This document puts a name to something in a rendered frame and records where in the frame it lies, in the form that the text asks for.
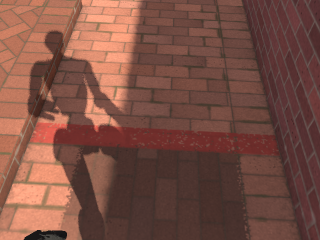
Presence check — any robot left hand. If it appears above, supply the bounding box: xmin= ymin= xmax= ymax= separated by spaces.
xmin=24 ymin=230 xmax=67 ymax=240

